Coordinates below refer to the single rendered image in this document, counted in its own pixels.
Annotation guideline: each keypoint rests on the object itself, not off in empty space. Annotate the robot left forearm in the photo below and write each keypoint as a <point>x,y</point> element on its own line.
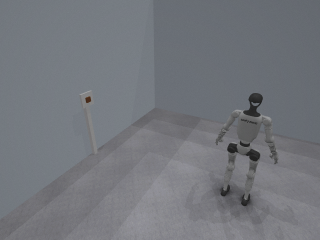
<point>222,132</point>

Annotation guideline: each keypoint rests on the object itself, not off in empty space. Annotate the panel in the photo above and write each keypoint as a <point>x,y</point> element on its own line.
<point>88,118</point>

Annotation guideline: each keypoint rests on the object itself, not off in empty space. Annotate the right robot hand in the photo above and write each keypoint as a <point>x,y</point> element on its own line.
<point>276,158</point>

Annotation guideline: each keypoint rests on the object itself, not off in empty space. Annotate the robot left upper arm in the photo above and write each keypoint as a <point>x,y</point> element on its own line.
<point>235,114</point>

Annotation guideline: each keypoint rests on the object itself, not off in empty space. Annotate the left robot hand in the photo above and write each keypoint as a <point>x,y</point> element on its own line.
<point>219,140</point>

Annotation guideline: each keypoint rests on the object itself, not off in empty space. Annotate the button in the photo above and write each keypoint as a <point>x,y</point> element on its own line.
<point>88,99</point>

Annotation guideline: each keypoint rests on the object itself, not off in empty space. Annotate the robot left foot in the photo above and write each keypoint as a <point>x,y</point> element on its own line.
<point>223,192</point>

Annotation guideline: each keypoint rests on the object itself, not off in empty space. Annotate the robot torso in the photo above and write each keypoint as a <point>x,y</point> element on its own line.
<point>248,128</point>

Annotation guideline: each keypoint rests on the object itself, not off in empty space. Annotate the robot right upper arm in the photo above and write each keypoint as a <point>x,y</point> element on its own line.
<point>267,121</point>

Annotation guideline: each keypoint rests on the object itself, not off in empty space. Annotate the robot right forearm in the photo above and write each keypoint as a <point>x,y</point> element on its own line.
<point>272,147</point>

